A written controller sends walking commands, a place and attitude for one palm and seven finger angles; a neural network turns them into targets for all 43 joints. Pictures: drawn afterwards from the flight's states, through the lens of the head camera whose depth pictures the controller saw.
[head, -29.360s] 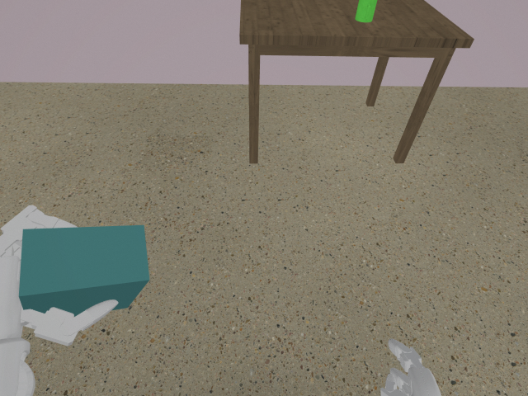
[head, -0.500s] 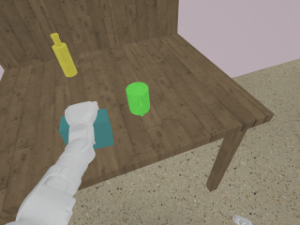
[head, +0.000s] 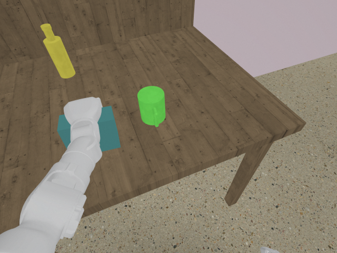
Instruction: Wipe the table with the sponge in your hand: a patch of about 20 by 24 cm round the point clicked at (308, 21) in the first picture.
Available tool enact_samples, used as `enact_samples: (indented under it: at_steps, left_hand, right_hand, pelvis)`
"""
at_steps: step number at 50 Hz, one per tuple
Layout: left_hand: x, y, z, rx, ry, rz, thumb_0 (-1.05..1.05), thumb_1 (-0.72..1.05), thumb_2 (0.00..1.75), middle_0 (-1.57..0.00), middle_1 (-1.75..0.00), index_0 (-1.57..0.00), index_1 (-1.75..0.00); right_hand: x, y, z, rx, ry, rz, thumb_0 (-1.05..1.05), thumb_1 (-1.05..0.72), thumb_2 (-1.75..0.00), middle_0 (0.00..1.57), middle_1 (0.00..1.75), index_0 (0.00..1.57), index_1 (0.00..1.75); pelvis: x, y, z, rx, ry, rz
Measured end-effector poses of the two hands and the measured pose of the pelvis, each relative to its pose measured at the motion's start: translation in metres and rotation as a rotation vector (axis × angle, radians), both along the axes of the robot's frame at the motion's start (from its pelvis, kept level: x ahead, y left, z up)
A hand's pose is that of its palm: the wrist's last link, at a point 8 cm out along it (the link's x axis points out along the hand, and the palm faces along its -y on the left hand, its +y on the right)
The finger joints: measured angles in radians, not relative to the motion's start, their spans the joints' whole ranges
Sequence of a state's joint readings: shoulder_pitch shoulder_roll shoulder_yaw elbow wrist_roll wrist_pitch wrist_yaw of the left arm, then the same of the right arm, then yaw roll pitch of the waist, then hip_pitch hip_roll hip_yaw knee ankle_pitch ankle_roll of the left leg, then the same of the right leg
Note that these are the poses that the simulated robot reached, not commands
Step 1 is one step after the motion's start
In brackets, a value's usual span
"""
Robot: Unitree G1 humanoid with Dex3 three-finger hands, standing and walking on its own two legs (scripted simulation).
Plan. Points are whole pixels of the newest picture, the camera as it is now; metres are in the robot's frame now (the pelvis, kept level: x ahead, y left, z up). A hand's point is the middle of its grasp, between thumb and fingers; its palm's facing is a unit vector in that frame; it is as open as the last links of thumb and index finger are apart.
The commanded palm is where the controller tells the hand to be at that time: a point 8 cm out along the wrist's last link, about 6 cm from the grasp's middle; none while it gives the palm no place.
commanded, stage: wipe forward along the third lane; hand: left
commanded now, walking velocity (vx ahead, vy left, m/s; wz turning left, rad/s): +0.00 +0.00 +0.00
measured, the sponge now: (93, 136) +0.42 +0.23 +0.02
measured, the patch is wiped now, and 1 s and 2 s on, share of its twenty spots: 0.90 0.90 0.90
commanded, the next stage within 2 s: wipe back along the third lane in 0.32 s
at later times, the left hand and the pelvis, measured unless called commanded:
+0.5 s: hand (86, 111) +0.48 +0.25 +0.07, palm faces -0.10 +0.01 -1.00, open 10.3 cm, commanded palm +0.46 +0.23 +0.11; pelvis +0.00 +0.03 -0.01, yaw -1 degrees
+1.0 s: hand (85, 120) +0.45 +0.24 +0.06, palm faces -0.02 -0.03 -1.00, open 10.3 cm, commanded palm +0.40 +0.22 +0.10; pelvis +0.03 +0.04 +0.00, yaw +0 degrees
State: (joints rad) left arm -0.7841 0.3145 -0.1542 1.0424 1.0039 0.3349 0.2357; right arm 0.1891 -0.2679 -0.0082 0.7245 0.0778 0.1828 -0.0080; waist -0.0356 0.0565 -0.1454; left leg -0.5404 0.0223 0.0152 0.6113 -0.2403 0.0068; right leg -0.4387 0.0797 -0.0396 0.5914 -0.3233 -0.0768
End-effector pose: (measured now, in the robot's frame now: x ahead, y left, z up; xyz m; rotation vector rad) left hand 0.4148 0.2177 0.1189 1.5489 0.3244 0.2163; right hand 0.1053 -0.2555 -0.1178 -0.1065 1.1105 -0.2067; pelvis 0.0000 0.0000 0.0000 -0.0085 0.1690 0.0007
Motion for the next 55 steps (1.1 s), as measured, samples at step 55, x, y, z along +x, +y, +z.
enact_samples:
  at_steps: [55]
  left_hand:
    - [0.002,0.013,-0.001,-0.018,-0.06,0.005,0.0,-0.51,1.04,-0.68,-1.32,-0.71,-1.32]
  right_hand:
    - [0.1,0.07,0.023,0.068,-0.108,0.115,0.01,-0.91,-0.9,0.2,0.3,0.19,0.3]
  pelvis:
    - [0.033,0.04,0.006,-0.017,-0.005,0.01]
